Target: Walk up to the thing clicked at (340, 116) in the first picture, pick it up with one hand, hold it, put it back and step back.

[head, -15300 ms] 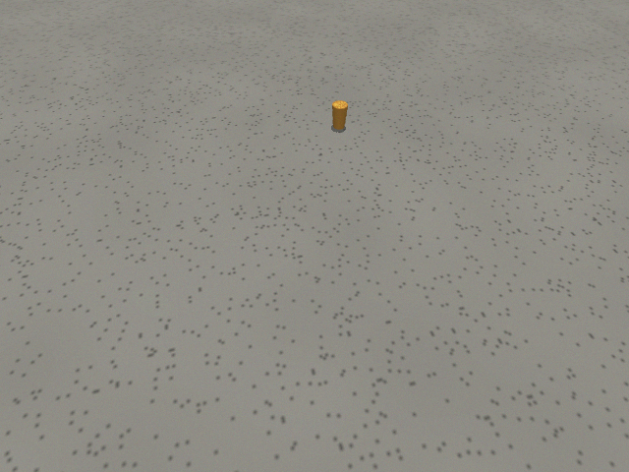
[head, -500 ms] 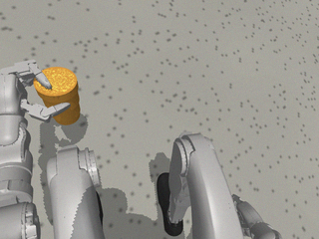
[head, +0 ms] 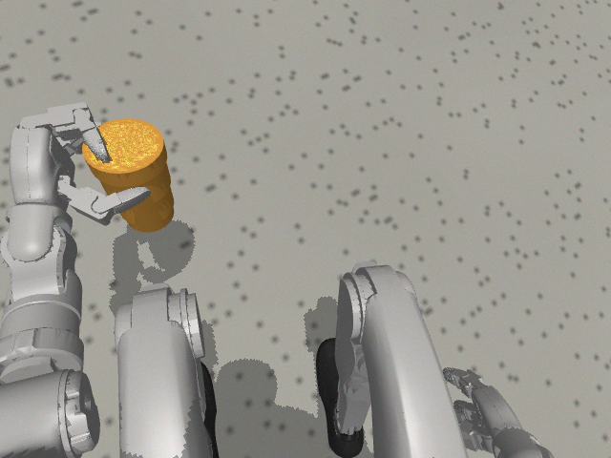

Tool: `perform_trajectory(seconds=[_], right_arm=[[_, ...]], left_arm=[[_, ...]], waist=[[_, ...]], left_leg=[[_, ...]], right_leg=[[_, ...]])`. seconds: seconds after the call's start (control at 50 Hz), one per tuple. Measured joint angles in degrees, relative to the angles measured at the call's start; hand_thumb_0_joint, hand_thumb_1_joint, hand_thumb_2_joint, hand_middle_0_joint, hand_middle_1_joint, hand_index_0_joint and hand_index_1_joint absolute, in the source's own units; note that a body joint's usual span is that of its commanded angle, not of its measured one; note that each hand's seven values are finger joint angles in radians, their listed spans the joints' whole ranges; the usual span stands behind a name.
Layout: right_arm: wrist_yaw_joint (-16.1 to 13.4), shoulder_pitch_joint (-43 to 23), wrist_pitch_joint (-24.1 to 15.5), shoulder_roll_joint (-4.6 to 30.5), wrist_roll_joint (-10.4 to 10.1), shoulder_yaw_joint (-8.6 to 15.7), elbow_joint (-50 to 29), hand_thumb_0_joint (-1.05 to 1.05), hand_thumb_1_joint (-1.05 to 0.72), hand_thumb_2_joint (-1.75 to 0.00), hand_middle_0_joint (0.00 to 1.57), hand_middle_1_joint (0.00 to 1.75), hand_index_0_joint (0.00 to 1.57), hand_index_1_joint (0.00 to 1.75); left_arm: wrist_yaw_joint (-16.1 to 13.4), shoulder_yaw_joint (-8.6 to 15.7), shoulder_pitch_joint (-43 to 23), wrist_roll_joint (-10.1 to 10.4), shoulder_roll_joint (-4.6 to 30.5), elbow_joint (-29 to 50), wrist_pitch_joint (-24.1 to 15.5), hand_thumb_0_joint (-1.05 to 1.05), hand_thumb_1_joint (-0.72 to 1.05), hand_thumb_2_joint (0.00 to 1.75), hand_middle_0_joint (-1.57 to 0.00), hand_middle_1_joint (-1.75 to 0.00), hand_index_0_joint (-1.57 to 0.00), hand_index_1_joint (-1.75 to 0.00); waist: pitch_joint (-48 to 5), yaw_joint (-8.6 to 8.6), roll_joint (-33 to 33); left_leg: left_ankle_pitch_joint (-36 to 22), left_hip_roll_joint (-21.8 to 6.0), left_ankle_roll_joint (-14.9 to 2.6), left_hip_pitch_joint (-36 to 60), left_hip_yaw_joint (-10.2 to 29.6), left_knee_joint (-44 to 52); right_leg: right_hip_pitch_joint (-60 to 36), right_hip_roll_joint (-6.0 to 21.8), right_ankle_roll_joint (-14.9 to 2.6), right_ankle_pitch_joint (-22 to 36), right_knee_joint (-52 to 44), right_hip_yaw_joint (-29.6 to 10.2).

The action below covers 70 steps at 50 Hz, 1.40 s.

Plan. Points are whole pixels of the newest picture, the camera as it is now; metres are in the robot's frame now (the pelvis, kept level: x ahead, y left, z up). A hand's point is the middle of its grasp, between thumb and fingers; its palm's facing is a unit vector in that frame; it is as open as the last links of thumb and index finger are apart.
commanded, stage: settle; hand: left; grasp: from the side
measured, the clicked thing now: (138, 183) +0.46 +0.19 -0.10
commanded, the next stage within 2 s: lift in 0.38 s
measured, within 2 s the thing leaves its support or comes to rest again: neither
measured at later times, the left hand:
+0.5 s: hand (95, 149) +0.46 +0.22 -0.02, palm faces +0.05 -1.00 -0.07, open 7.4 cm
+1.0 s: hand (70, 152) +0.43 +0.21 +0.04, palm faces +0.00 -1.00 -0.08, open 7.2 cm
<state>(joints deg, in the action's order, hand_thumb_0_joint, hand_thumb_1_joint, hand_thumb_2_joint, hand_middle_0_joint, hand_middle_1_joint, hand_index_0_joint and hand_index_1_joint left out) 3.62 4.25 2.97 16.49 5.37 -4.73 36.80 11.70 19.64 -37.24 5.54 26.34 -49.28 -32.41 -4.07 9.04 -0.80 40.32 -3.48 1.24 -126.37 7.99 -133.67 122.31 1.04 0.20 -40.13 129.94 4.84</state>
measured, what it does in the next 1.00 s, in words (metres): rises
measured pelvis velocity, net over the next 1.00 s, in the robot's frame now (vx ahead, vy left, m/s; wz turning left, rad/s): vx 0.00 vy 0.00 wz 0.05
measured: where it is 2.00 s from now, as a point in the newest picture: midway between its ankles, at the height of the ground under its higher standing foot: (273, 431)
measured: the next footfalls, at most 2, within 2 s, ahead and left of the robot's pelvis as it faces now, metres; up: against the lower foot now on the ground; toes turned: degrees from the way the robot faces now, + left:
none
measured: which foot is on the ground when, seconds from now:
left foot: down 0.00-1.00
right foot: down 0.00-1.00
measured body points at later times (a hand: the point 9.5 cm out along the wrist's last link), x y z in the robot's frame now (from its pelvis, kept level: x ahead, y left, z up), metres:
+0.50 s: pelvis +0.00 +0.00 +0.01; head +0.21 +0.06 +0.41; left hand +0.46 +0.27 -0.02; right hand +0.11 -0.26 -0.11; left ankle +0.08 +0.13 -0.32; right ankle +0.10 -0.12 -0.32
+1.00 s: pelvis +0.00 +0.00 +0.06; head +0.20 +0.04 +0.46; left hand +0.42 +0.27 +0.05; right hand +0.14 -0.26 -0.06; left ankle +0.08 +0.13 -0.32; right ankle +0.10 -0.12 -0.32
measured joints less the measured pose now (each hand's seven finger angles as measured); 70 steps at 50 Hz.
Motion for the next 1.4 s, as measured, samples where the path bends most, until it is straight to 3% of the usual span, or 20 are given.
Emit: perform_trajectory(seconds=[0.5, 0.7, 0.84, 1.02, 1.06, 1.16, 1.26, 1.4], right_arm=[[-0.45, 2.15, -0.86, -0.83, -0.3, 0.85, 1.17, 0.0, -0.91, -0.9, 0.21, 0.3, 0.2, 0.3], [-0.63, 2.79, -1.27, -0.77, -1.15, 1.6, 1.38, 0.01, -0.94, -0.91, 0.21, 0.3, 0.2, 0.3], [-1.64, 3.47, -1.99, -0.97, -2.79, 2.66, 0.21, 0.01, -0.95, -0.91, 0.21, 0.3, 0.2, 0.3], [-3.03, 3.25, -3.28, -1.25, -4.49, 3.57, -0.98, 0.01, -0.94, -0.9, 0.21, 0.3, 0.2, 0.3], [-3.22, 3.06, -3.47, -1.27, -4.82, 3.65, -1.03, 0.01, -0.94, -0.9, 0.21, 0.3, 0.2, 0.3], [-3.68, 3.07, -3.67, -1.37, -5.49, 4.22, -2.2, 0.01, -0.93, -0.9, 0.21, 0.3, 0.2, 0.3], [-4.47, 2.95, -4.01, -1.53, -6.47, 4.52, -2.53, 0.01, -0.92, -0.9, 0.21, 0.3, 0.2, 0.3], [-5.5, 3.16, -4.55, -2.36, -7.23, 4.68, -2.53, 0.01, -0.92, -0.9, 0.21, 0.3, 0.2, 0.3]], left_arm=[[-0.24, 0.47, -2.14, -0.73, -0.75, -3.58, -0.28, -0.04, -0.61, 1.09, -0.7, -1.11, -1.34, -1.52], [1.28, 0.23, -0.88, 0.41, -1.63, -2.82, 0.05, -0.04, -0.61, 1.08, -0.7, -1.14, -1.38, -1.54], [2.98, -1.28, 3.25, 1.35, -2.67, 2.21, 2.37, -0.04, -0.61, 1.07, -0.71, -1.15, -1.4, -1.55], [2.23, -2.95, 7.75, 3.15, -4.52, 10.22, 5.69, -0.04, -0.6, 1.06, -0.7, -1.15, -1.41, -1.55], [1.74, -3.03, 7.8, 4.11, -5.11, 10.26, 6.27, -0.04, -0.6, 1.06, -0.7, -1.15, -1.41, -1.55], [0.76, -4.37, 10.89, 3.45, -6.15, 15.46, 8.85, -0.04, -0.59, 1.05, -0.69, -1.16, -1.4, -1.56], [-0.25, -5.2, 14.19, 4.72, -7.78, 19.77, 11.06, -0.04, -0.58, 1.04, -0.69, -1.16, -1.4, -1.56], [-2.22, -7.58, 20.35, 4.9, -8.96, 27.07, 13.81, -0.04, -0.56, 1.03, -0.68, -1.16, -1.39, -1.56]], waist=[[-1.65, 0.28, 0.54], [-2.25, -0.09, 0.9], [-3.72, -0.67, 1.24], [-5.43, -2.38, 1.74], [-5.7, -2.84, 1.81], [-6.35, -3.69, 2.12], [-6.34, -4.72, 2.38], [-6.22, -5.79, 2.45]], left_leg=[[-0.93, 0.2, -0.42, 1.77, -1.55, 3.04], [-1.1, 0.23, -0.51, 2.84, -2.2, 4.25], [-1.19, 0.19, -0.57, 4.88, -2.99, 6.75], [-1.48, 0.06, -0.6, 10.19, -3.88, 12.86], [-1.58, -0.01, -0.66, 11.78, -4.04, 14.51], [-1.75, -0.12, -0.66, 16.14, -4.48, 18.79], [-2.09, -0.26, -0.7, 21.91, -4.9, 23.86], [-3.07, -0.35, -0.58, 31.8, -5.24, 32.29]], right_leg=[[-1.46, 0.34, 0.25, 0.48, -2.33, -1.17], [-2.2, 0.43, 0.27, 0.48, -3.11, -1.68], [-3.88, 0.52, 0.23, 0.47, -5.19, -2.19], [-8.85, 0.6, 0.2, 0.73, -10.98, -2.48], [-10.4, 0.57, 0.24, 0.87, -12.64, -2.48], [-14.68, 0.56, 0.25, 1.14, -16.93, -2.54], [-20.32, 0.49, 0.33, 1.59, -22.0, -2.54], [-30.24, 0.44, 0.32, 2.67, -30.57, -2.21]])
